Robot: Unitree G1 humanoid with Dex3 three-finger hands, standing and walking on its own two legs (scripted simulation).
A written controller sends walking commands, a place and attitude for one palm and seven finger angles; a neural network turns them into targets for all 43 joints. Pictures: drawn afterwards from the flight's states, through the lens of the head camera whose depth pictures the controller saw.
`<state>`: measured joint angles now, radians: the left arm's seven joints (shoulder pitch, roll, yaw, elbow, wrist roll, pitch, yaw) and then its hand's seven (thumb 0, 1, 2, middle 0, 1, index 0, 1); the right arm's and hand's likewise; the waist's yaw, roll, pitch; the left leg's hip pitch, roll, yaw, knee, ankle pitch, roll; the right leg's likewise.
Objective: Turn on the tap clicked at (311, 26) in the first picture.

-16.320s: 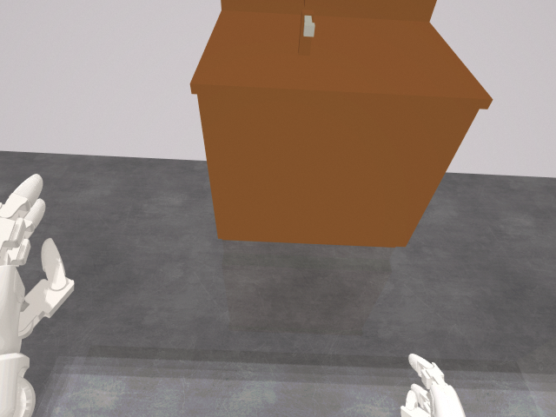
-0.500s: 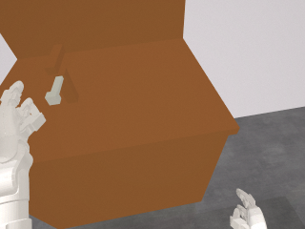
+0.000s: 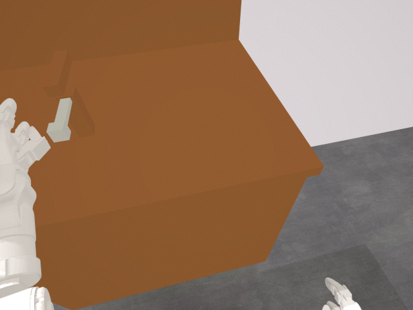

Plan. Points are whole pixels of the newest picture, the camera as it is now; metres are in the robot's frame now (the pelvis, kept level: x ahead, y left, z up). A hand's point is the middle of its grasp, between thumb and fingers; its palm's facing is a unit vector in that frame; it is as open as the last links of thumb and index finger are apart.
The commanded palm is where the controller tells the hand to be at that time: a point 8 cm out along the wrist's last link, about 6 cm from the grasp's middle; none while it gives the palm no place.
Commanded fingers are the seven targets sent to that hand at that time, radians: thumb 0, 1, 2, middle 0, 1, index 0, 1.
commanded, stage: reach beside the lever's end, fingers flat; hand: left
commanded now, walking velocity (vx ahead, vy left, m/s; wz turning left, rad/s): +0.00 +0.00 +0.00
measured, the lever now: (59, 131) +0.39 +0.30 +0.15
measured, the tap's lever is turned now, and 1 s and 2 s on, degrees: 0 1 19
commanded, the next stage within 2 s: push the lever round in 0.56 s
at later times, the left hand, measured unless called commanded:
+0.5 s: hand (44, 142) +0.36 +0.31 +0.16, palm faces +0.48 -0.87 -0.06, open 7.8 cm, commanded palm +0.31 +0.35 +0.15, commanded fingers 0.00 0.90 0.90 -0.15 -0.15 -0.15 -0.15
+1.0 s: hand (55, 144) +0.36 +0.30 +0.15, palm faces +0.49 -0.87 -0.09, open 7.8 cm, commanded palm +0.31 +0.34 +0.15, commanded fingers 0.00 0.90 0.90 -0.15 -0.15 -0.15 -0.15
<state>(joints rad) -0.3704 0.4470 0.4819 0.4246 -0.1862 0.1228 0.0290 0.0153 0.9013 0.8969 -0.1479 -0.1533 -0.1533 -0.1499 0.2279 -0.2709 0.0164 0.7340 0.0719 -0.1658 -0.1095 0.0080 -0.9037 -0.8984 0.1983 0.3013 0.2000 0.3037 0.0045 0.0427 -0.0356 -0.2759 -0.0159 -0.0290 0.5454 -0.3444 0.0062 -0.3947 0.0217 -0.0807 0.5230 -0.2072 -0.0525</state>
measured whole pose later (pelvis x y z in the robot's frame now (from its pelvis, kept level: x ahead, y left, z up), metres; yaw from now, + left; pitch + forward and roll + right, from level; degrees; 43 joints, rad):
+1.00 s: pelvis +0.01 -0.01 +0.00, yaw +0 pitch +4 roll +0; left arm -0.33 0.39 0.44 0.35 -0.19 0.12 0.04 0.02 0.90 0.90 -0.14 -0.15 -0.15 -0.15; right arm 0.23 -0.27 0.01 0.73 0.07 -0.14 -0.12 0.01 -0.90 -0.90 0.20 0.30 0.20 0.30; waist 0.02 0.05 -0.03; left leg -0.23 -0.01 -0.04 0.50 -0.33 0.00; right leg -0.35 0.03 -0.09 0.49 -0.20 -0.06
